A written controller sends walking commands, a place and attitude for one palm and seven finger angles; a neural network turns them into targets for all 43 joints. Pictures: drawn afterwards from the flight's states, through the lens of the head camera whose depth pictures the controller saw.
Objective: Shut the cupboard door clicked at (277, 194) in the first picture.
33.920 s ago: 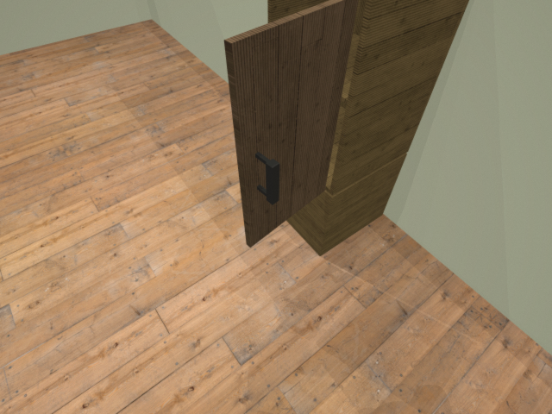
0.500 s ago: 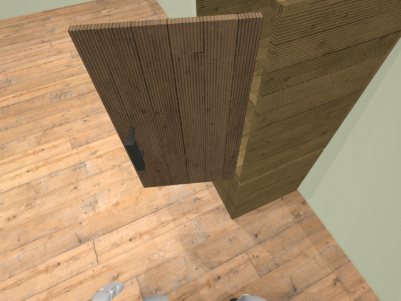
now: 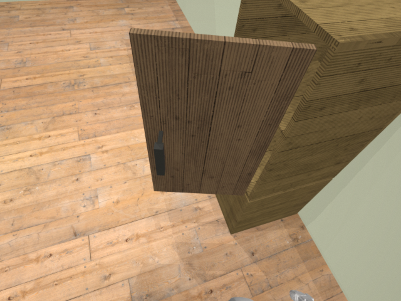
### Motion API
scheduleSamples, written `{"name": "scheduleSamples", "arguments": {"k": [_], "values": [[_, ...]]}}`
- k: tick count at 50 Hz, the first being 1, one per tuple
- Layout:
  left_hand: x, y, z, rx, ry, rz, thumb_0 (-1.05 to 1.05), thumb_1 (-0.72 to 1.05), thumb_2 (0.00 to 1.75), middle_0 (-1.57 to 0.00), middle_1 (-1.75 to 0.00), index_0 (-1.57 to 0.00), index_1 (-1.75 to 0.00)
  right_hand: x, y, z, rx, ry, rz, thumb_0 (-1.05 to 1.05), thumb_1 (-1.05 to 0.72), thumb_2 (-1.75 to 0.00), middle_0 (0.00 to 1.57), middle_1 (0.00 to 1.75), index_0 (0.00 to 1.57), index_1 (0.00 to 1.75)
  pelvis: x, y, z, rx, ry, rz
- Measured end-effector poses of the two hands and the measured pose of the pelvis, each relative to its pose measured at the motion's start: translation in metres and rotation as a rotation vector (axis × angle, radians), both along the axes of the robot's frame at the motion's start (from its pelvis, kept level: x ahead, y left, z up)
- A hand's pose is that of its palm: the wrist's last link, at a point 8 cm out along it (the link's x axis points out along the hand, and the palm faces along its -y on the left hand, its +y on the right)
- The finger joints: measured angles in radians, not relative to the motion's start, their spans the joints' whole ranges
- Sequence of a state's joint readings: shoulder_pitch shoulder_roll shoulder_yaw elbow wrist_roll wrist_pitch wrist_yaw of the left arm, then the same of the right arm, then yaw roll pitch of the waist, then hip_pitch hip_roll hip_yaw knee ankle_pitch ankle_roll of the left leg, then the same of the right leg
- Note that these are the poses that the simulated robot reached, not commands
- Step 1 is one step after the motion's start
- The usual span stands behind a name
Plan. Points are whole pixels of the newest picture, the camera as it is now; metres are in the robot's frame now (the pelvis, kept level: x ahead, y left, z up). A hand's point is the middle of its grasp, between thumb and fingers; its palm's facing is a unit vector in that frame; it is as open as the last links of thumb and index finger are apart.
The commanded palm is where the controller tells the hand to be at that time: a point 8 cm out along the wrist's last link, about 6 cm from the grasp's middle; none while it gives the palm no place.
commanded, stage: come to a stop and stand still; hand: left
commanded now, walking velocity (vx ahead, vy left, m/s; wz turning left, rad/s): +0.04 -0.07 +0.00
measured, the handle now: (160, 153) +0.46 +0.15 -0.07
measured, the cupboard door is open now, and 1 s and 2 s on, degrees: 71 71 71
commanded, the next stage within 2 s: look again from close up in 1.44 s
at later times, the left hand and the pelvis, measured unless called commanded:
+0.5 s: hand out of the picture -0.01 +0.12 -0.18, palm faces +0.00 -0.98 -0.19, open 7.3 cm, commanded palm none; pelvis -0.02 -0.05 +0.00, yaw +0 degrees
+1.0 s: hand out of the picture -0.02 +0.10 -0.18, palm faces +0.04 -0.99 -0.14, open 7.4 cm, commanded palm none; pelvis +0.01 -0.05 +0.00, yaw +0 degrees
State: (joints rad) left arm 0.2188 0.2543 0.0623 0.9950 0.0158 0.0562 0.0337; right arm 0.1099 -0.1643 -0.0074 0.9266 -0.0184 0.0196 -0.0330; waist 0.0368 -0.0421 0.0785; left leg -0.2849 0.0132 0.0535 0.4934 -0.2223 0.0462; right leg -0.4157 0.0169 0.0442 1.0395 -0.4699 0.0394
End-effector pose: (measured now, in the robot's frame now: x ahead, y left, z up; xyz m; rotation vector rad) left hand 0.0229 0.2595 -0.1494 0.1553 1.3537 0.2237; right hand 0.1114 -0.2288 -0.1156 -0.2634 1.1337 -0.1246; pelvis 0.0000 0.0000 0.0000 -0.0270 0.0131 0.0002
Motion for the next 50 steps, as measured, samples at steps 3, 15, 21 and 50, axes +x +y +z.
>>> {"name": "scheduleSamples", "arguments": {"k": [3,15,21,50], "values": [[-0.01,-0.003,0.003,-0.004,0.023,-0.013,0.01,0.91,0.9,-0.2,-0.3,-0.2,-0.3,-0.022,0.0,-0.003,0.014,0.031,-0.028,0.0,-0.91,-0.89,0.21,0.3,0.21,0.3,-0.005,-0.002,0.002,-0.003,0.001,-0.007],[-0.025,-0.061,0.008,-0.025,0.005,-0.084,0.01,0.91,0.9,-0.2,-0.3,-0.2,-0.3,-0.137,-0.042,-0.03,0.072,0.228,-0.172,0.0,-0.91,-0.89,0.21,0.3,0.21,0.3,-0.027,-0.034,-0.002,0.03,-0.012,-0.007],[-0.03,-0.082,0.006,-0.041,0.012,-0.083,0.01,0.93,0.89,-0.2,-0.3,-0.2,-0.3,-0.179,-0.049,-0.029,0.077,0.31,-0.205,0.01,-0.91,-0.89,0.2,0.3,0.2,0.3,-0.026,-0.047,0.001,0.031,-0.03,-0.009],[-0.045,-0.112,-0.003,-0.106,0.11,-0.006,0.0,0.91,0.9,-0.2,-0.3,-0.2,-0.3,-0.102,-0.048,-0.025,0.057,0.244,-0.142,0.01,-0.93,-0.89,0.2,0.3,0.2,0.3,0.006,-0.054,0.001,0.035,-0.016,0.001]]}}
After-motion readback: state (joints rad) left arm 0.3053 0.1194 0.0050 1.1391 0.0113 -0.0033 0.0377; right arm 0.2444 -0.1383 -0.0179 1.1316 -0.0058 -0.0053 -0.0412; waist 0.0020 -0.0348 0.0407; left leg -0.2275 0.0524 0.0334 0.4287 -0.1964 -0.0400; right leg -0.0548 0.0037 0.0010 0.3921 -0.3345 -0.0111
